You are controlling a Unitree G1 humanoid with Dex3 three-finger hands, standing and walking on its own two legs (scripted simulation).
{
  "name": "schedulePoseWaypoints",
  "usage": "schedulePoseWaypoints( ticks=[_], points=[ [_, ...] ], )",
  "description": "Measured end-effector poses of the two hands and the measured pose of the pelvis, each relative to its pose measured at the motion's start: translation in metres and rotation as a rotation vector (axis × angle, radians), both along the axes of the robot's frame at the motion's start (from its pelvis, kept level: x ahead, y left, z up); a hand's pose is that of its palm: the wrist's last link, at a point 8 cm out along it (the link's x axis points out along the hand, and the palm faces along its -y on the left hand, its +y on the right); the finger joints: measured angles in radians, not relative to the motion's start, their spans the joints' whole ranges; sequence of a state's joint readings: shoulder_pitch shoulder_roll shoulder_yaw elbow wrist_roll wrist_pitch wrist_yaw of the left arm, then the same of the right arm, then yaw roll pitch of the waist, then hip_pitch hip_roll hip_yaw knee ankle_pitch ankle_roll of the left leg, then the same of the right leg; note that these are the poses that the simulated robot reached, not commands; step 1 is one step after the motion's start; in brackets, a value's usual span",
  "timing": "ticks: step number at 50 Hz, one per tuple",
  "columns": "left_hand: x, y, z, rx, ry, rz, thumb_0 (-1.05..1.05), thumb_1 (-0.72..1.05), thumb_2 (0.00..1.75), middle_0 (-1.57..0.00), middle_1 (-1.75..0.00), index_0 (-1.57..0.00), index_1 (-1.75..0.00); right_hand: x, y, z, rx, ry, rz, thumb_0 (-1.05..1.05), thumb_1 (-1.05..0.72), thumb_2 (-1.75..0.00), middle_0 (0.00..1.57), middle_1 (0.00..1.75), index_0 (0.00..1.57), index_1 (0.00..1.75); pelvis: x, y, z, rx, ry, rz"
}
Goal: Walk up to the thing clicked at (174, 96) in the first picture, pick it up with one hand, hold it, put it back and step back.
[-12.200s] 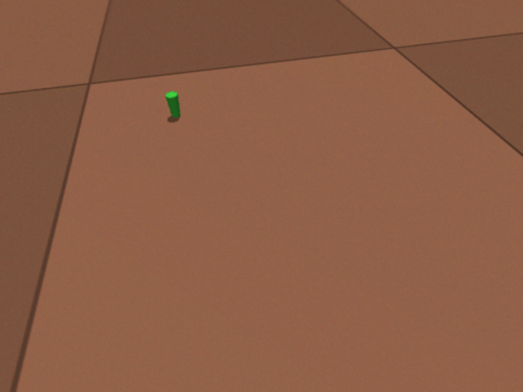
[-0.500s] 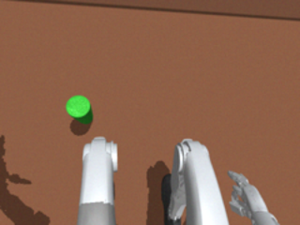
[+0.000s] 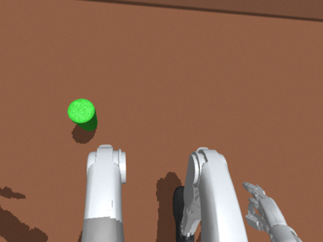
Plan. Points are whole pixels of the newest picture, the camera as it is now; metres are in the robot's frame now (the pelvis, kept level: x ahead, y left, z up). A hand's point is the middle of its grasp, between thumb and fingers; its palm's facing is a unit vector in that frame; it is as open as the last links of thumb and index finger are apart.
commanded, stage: approach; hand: left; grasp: from the side
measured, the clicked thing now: (86, 118) +0.45 +0.26 -0.29
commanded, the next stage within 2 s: close in in 0.58 s
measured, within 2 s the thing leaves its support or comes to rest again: neither
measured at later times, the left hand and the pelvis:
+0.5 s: hand (25, 125) +0.37 +0.37 -0.15, palm faces +0.20 -0.98 +0.03, open 17.5 cm; pelvis +0.00 +0.00 -0.06, yaw -4 degrees
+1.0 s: hand (73, 126) +0.40 +0.28 -0.26, palm faces +0.21 -0.98 +0.05, open 17.6 cm; pelvis -0.01 +0.01 -0.10, yaw -8 degrees
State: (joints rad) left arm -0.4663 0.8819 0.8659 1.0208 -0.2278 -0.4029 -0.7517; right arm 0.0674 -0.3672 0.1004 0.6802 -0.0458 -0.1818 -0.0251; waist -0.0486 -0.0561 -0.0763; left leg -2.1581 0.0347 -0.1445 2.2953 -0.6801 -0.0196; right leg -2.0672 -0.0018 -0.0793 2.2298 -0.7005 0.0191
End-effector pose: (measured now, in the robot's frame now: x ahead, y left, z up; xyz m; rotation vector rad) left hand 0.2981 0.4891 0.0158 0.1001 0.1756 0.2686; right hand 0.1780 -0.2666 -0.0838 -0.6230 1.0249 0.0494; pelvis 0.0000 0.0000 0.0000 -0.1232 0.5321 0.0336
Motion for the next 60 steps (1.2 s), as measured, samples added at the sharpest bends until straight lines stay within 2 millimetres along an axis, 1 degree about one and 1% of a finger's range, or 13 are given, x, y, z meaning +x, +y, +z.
schedulePoseWaypoints(
  ticks=[7,9,11,14,21,25,28,33,41,45,50,55,60],
  points=[
    [0.004,-0.003,-0.002,-0.011,-0.034,-0.006,-0.01,-0.56,0.08,-0.07,-0.09,-0.04,-0.11,0.003,0.002,0.001,0.004,-0.014,0.001,0.0,-0.92,-0.9,0.2,0.3,0.21,0.3,0.001,0.002,-0.001,-0.002,0.004,-0.001],
    [0.006,-0.005,-0.008,-0.027,-0.057,0.0,-0.01,-0.57,0.08,-0.07,-0.09,-0.04,-0.12,0.004,0.002,-0.001,0.005,-0.018,0.009,0.0,-0.92,-0.9,0.2,0.3,0.21,0.3,0.001,0.002,-0.003,-0.002,0.002,-0.002],
    [0.009,-0.009,-0.019,-0.043,-0.075,0.004,-0.01,-0.58,0.08,-0.07,-0.1,-0.04,-0.12,0.005,0.002,-0.004,0.002,-0.018,0.023,0.0,-0.92,-0.9,0.2,0.3,0.21,0.3,0.001,0.001,-0.007,-0.002,-0.002,-0.005],
    [0.015,-0.019,-0.045,-0.07,-0.079,-0.007,-0.01,-0.58,0.07,-0.07,-0.1,-0.04,-0.12,0.006,0.002,-0.01,-0.011,-0.012,0.051,0.0,-0.92,-0.9,0.2,0.3,0.21,0.3,0.0,0.0,-0.016,-0.005,-0.017,-0.012],
    [0.031,-0.052,-0.131,-0.149,-0.046,-0.035,-0.01,-0.58,0.07,-0.07,-0.09,-0.04,-0.12,0.001,0.0,-0.025,-0.071,0.037,0.117,0.0,-0.91,-0.9,0.2,0.3,0.21,0.3,-0.002,0.0,-0.044,-0.024,-0.075,-0.036],
    [0.042,-0.067,-0.169,-0.142,-0.055,-0.057,-0.01,-0.57,0.07,-0.07,-0.09,-0.04,-0.12,-0.004,0.002,-0.031,-0.116,0.084,0.155,0.0,-0.91,-0.9,0.2,0.3,0.21,0.3,-0.003,0.001,-0.058,-0.039,-0.117,-0.047],
    [0.049,-0.076,-0.189,-0.124,-0.062,-0.085,-0.01,-0.56,0.07,-0.07,-0.1,-0.04,-0.12,-0.007,0.004,-0.034,-0.148,0.118,0.181,0.0,-0.92,-0.9,0.2,0.3,0.21,0.3,-0.003,0.002,-0.066,-0.053,-0.146,-0.054],
    [0.059,-0.092,-0.213,-0.124,-0.058,-0.125,-0.01,-0.56,0.07,-0.07,-0.11,-0.05,-0.13,-0.011,0.007,-0.036,-0.186,0.148,0.211,0.0,-0.92,-0.9,0.2,0.3,0.21,0.3,-0.004,0.006,-0.075,-0.076,-0.182,-0.064],
    [0.072,-0.14,-0.252,-0.183,-0.028,-0.155,-0.01,-0.59,0.04,-0.07,-0.11,-0.06,-0.12,-0.015,0.016,-0.035,-0.218,0.163,0.274,0.0,-0.94,-0.9,0.2,0.3,0.21,0.3,-0.007,0.011,-0.086,-0.11,-0.244,-0.082],
    [0.075,-0.154,-0.267,-0.187,-0.06,-0.096,-0.01,-0.6,0.03,-0.07,-0.1,-0.06,-0.11,-0.02,0.019,-0.032,-0.246,0.18,0.301,0.0,-0.94,-0.9,0.2,0.3,0.21,0.3,-0.01,0.012,-0.092,-0.128,-0.284,-0.092],
    [0.075,-0.158,-0.275,-0.15,-0.102,-0.053,-0.01,-0.59,0.03,-0.07,-0.1,-0.07,-0.1,-0.032,0.022,-0.03,-0.277,0.232,0.324,0.0,-0.94,-0.9,0.2,0.3,0.21,0.3,-0.014,0.015,-0.095,-0.148,-0.318,-0.096],
    [0.072,-0.155,-0.274,-0.101,-0.097,-0.084,-0.01,-0.56,0.03,-0.07,-0.09,-0.06,-0.08,-0.043,0.022,-0.028,-0.296,0.28,0.322,0.0,-0.94,-0.9,0.2,0.3,0.21,0.3,-0.016,0.018,-0.095,-0.163,-0.328,-0.094],
    [0.074,-0.163,-0.269,-0.091,-0.102,-0.117,-0.01,-0.54,0.03,-0.06,-0.07,-0.06,-0.07,-0.05,0.022,-0.027,-0.293,0.299,0.319,0.0,-0.94,-0.9,0.2,0.3,0.21,0.3,-0.018,0.021,-0.093,-0.173,-0.33,-0.092]
  ],
)
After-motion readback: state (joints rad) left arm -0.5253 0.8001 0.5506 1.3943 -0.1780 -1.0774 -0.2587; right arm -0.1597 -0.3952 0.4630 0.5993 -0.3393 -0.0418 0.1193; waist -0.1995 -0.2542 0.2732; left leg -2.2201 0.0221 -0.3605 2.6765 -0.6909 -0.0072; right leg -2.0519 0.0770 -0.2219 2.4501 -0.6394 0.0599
